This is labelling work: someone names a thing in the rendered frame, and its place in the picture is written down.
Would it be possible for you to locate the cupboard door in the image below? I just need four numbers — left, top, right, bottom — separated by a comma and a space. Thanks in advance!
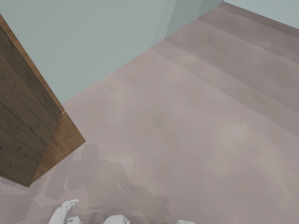
0, 25, 63, 188

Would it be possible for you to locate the robot left thigh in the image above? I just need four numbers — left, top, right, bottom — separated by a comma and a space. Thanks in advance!
103, 215, 130, 224

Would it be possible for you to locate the robot left hand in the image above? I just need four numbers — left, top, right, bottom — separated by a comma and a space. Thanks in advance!
49, 199, 82, 224

